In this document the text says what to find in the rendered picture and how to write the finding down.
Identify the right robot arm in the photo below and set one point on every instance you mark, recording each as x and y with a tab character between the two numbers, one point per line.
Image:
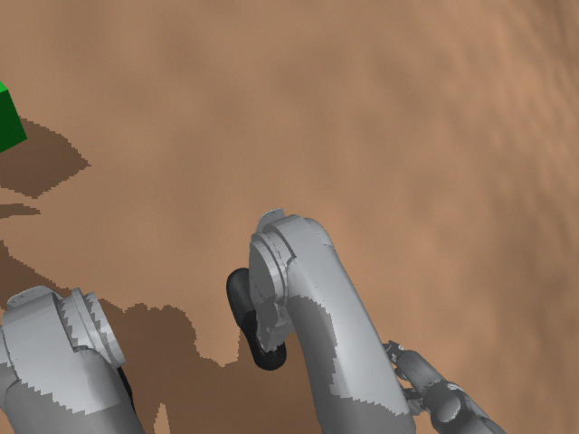
453	411

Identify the left robot foot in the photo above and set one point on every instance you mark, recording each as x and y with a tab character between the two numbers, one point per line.
126	384

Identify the right robot hand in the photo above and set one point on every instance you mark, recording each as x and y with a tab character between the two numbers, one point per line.
413	368

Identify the right robot foot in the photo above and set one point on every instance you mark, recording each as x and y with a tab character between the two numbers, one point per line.
238	293

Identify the carton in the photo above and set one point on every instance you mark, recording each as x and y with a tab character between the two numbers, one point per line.
11	129

